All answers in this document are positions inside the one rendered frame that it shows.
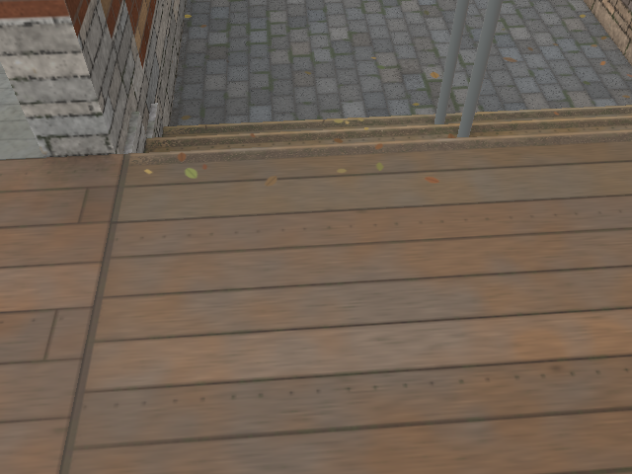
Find stairs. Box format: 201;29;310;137
144;105;632;153

